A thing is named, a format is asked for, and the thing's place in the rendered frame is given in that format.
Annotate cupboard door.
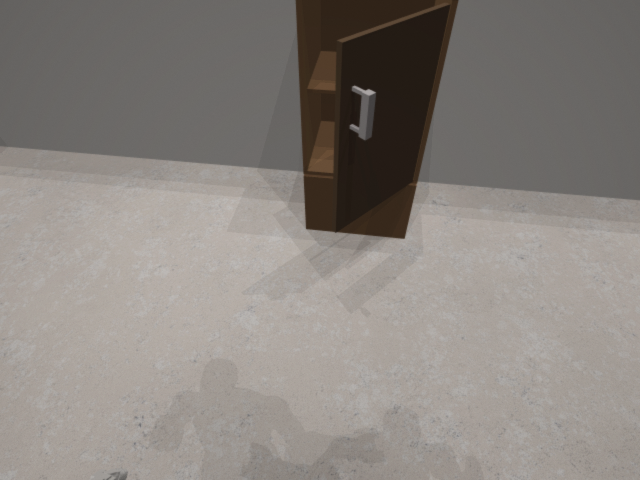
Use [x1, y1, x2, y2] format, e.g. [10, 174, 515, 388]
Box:
[332, 3, 451, 233]

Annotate handle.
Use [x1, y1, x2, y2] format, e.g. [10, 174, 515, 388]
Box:
[350, 86, 376, 140]

